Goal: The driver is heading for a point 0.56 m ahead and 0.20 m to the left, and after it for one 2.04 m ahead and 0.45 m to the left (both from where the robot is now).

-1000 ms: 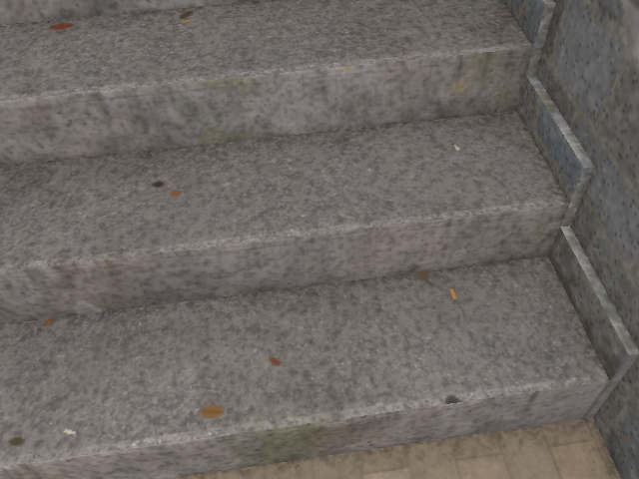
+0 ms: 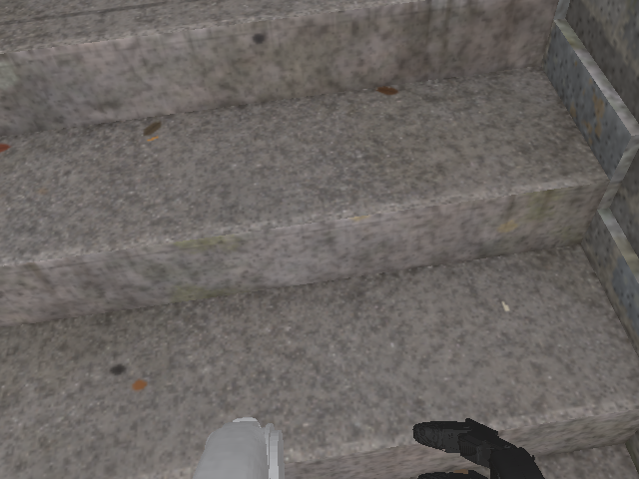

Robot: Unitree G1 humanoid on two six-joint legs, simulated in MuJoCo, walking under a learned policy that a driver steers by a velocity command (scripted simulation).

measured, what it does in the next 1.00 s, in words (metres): climbs, turning left: left foot 0.17 m higher, then right foot 0.17 m higher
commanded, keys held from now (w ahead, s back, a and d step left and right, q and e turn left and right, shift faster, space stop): w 0.22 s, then w+q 0.78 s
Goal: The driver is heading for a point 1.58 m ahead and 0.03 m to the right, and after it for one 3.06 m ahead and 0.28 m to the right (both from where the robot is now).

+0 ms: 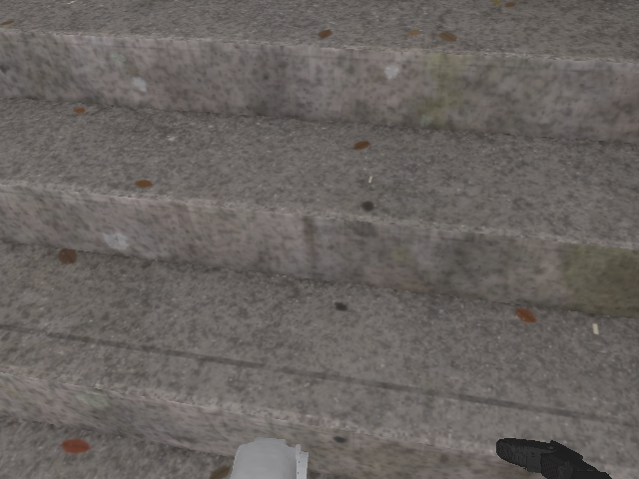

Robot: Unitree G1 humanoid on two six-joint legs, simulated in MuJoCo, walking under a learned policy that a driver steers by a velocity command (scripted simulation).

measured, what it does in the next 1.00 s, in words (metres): climbs: left foot 0.17 m higher, then right foot 0.17 m higher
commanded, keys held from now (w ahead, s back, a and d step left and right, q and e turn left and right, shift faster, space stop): w+q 0.12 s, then w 0.80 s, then w+e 0.08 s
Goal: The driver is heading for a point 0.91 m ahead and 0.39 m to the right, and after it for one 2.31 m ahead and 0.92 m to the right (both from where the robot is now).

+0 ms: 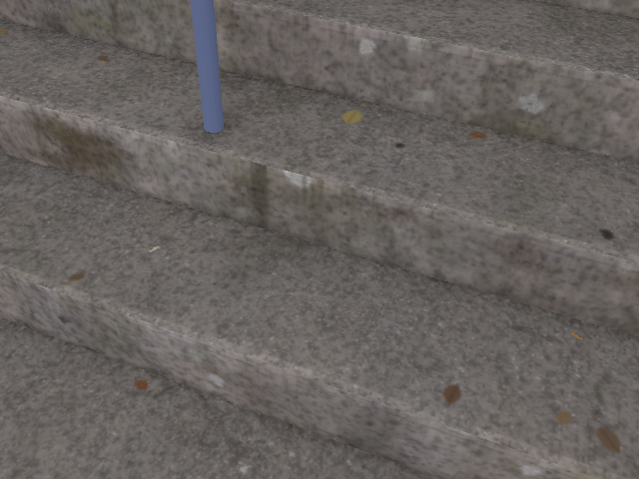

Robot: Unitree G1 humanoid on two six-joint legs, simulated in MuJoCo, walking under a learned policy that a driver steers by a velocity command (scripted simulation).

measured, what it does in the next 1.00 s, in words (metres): climbs, turning right: left foot 0.17 m higher, then right foot 0.17 m higher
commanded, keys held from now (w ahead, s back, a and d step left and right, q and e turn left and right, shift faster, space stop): w+e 1.00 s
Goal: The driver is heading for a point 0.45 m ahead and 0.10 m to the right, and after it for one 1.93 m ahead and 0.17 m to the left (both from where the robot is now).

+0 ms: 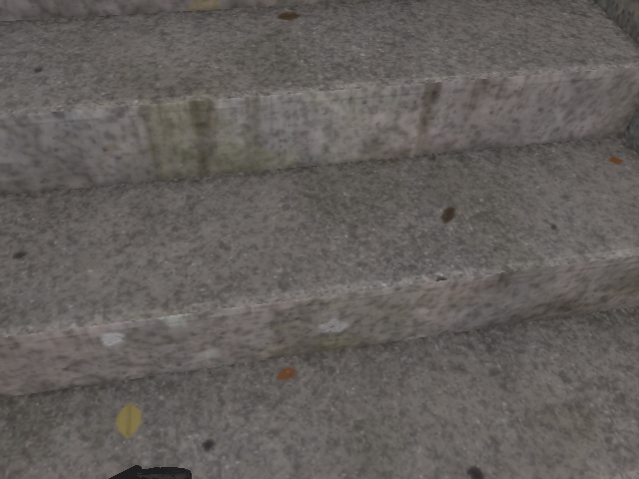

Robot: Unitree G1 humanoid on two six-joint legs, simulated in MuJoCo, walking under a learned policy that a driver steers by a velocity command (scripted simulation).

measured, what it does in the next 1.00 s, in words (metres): climbs: left foot 0.17 m higher, then right foot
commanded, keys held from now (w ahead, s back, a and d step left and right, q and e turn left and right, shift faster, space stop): w+e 0.44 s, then w+q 0.30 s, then q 0.26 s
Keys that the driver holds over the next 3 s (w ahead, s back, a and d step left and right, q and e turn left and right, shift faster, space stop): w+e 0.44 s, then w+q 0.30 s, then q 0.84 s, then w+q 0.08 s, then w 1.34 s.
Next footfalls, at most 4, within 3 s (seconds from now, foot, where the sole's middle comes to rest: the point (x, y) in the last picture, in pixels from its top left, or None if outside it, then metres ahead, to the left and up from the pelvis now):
0.44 left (295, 436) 0.48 0.05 -0.49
0.96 right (464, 387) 0.58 -0.25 -0.49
1.30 left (323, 240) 0.77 0.01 -0.31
1.92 right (440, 210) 0.85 -0.21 -0.32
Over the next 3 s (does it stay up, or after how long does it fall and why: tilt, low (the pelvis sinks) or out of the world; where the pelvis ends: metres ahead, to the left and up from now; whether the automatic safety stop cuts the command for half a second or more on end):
stays up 1.33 0.04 0.74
